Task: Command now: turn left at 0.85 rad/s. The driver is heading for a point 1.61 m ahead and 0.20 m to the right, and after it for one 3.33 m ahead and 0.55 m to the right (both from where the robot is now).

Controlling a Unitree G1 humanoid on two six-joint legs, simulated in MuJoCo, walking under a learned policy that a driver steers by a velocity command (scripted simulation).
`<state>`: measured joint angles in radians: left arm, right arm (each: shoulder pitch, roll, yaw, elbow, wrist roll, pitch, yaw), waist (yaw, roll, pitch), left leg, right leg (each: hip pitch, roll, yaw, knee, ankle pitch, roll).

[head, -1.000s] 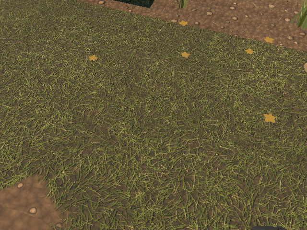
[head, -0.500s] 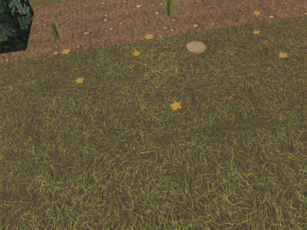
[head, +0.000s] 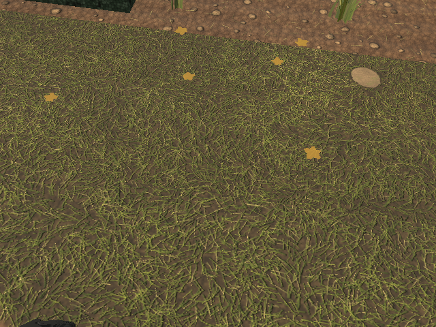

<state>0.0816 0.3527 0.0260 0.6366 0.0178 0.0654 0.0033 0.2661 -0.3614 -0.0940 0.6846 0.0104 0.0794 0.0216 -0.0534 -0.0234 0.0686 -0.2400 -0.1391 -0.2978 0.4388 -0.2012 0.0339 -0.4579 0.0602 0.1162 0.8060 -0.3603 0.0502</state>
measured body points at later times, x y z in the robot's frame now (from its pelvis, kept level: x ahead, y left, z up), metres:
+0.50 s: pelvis +0.02 -0.03 +0.00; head +0.06 -0.04 +0.45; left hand +0.08 +0.27 -0.11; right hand +0.20 -0.30 -0.10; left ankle +0.02 +0.10 -0.71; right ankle +0.04 -0.12 -0.74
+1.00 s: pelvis +0.02 +0.01 +0.00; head +0.04 +0.03 +0.45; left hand +0.26 +0.20 -0.12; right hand -0.01 -0.25 -0.12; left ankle +0.06 +0.09 -0.74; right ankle -0.05 -0.11 -0.72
